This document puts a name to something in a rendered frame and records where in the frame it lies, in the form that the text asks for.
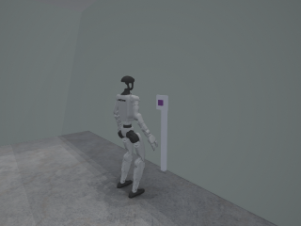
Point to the robot left forearm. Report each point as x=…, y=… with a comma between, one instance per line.
x=119, y=123

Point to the robot right upper arm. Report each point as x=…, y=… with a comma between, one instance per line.
x=135, y=103

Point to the button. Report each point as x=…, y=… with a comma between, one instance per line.
x=160, y=102

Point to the robot left upper arm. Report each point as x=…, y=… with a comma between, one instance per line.
x=116, y=106

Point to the robot right shin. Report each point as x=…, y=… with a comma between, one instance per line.
x=138, y=172

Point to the robot right forearm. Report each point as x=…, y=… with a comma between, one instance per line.
x=142, y=125

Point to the robot right hand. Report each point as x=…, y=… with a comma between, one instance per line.
x=152, y=139

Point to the panel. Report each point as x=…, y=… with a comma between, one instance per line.
x=164, y=109

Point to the robot right thigh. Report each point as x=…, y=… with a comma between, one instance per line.
x=138, y=142

